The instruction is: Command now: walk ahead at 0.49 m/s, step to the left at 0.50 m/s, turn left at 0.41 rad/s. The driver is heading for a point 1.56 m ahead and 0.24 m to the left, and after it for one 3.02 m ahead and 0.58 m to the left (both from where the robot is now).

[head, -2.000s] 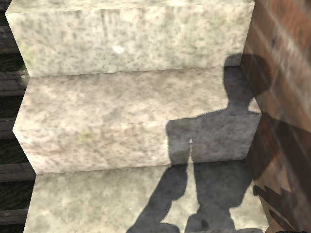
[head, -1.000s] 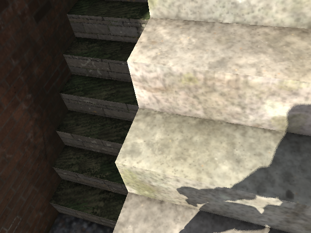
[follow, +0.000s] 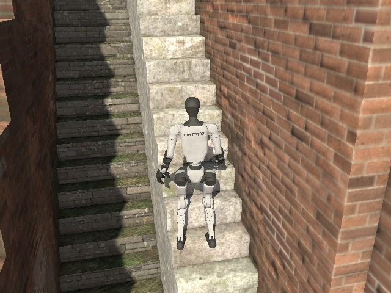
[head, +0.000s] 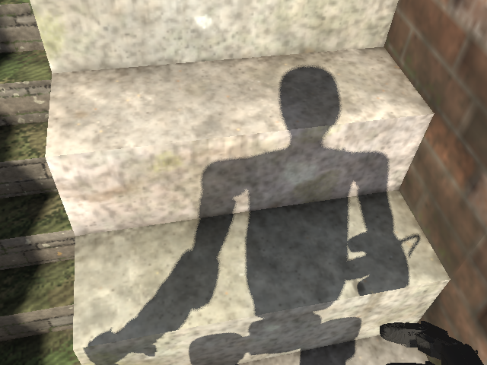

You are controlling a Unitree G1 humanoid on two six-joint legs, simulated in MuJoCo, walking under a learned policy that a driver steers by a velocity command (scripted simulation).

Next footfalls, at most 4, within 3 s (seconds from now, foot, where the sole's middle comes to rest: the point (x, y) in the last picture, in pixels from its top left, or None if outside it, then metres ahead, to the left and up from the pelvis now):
0.40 right None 0.06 -0.10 -0.71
0.50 left None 0.06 0.16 -0.48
0.68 left None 0.01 0.13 -0.70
0.98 right None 0.03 -0.09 -0.64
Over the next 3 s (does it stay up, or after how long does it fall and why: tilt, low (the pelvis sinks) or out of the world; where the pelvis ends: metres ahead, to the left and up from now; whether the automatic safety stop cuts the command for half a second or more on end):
falls after 1.56 s (tilt)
